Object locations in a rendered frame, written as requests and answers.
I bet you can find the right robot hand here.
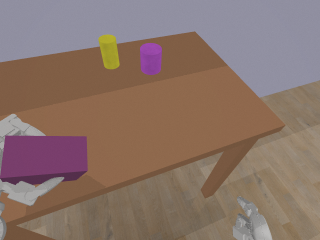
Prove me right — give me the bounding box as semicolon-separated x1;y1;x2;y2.
232;196;273;240

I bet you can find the table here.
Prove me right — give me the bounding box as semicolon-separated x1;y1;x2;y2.
0;31;285;240

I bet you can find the sponge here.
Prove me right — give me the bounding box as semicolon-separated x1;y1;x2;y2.
0;135;88;185

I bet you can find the left robot hand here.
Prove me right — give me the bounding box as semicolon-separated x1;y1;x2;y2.
0;114;64;206

